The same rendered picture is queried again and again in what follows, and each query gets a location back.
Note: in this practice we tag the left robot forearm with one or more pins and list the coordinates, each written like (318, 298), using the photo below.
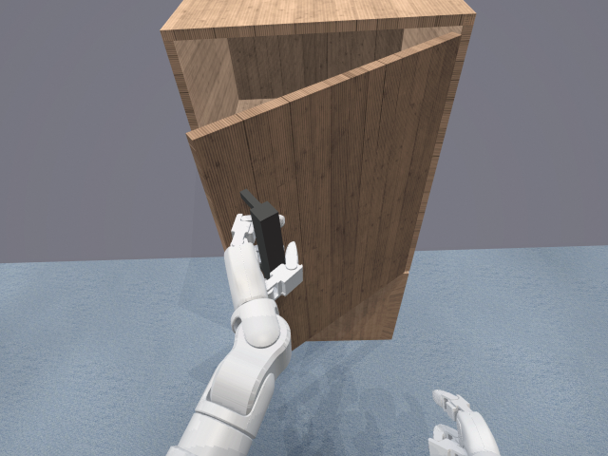
(232, 407)

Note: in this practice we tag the cupboard door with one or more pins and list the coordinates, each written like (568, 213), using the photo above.
(345, 162)

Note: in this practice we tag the robot left hand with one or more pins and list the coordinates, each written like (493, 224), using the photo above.
(242, 259)

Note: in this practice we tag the robot right hand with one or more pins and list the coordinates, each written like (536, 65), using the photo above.
(473, 433)

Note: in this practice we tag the handle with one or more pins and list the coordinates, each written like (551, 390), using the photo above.
(266, 223)

